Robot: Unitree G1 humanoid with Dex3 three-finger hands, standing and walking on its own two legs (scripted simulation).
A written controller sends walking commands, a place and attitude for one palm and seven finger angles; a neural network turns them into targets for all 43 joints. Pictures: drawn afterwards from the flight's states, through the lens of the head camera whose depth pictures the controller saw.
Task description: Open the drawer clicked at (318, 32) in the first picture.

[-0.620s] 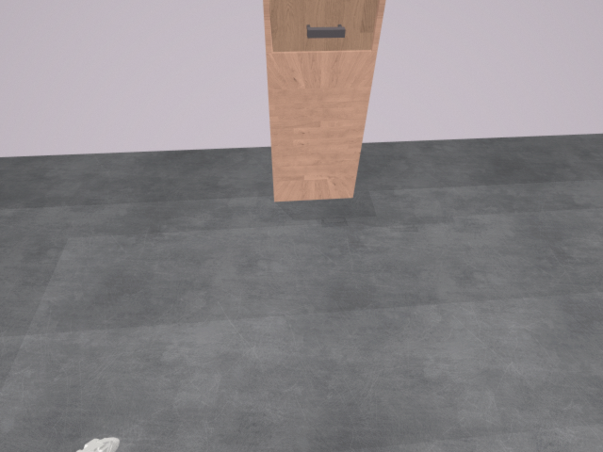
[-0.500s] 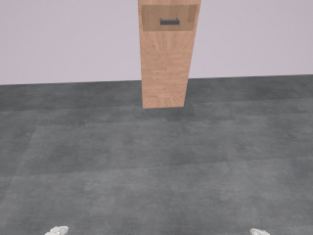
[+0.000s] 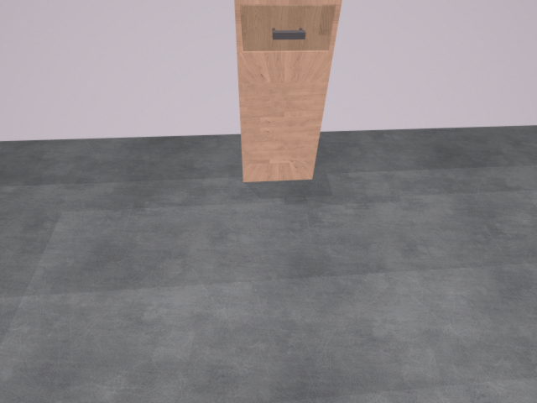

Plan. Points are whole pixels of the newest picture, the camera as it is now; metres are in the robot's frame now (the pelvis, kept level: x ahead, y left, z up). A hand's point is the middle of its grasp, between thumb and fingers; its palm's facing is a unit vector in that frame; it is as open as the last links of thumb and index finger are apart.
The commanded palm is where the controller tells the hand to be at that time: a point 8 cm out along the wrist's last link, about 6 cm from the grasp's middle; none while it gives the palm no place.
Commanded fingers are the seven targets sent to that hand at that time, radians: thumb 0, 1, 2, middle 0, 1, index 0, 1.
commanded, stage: stand and wait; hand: left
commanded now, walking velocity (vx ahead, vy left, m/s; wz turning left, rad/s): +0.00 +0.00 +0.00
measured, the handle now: (288, 32) +1.33 +0.01 +0.02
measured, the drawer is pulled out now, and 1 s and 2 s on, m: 0.00 0.00 0.00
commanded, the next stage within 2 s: look at it before walking up in 0.28 s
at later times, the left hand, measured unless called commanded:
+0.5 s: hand out of the picture +0.06 +0.24 -0.16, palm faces -0.03 -0.95 -0.32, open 7.4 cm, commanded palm none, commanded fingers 0.00 0.90 0.90 -0.20 -0.30 -0.20 -0.30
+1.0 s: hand out of the picture +0.06 +0.25 -0.16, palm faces -0.02 -0.94 -0.33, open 7.4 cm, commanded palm none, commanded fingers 0.00 0.90 0.90 -0.20 -0.30 -0.20 -0.30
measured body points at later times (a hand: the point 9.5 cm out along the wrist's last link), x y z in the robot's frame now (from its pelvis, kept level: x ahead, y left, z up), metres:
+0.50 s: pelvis -0.01 +0.00 +0.00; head -0.02 +0.00 +0.45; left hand +0.06 +0.29 -0.13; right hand +0.06 -0.29 -0.13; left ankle +0.00 +0.12 -0.74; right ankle +0.00 -0.12 -0.74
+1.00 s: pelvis -0.01 +0.00 +0.00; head +0.00 +0.00 +0.45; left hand +0.06 +0.30 -0.13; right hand +0.08 -0.29 -0.13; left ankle +0.00 +0.12 -0.74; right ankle +0.00 -0.12 -0.74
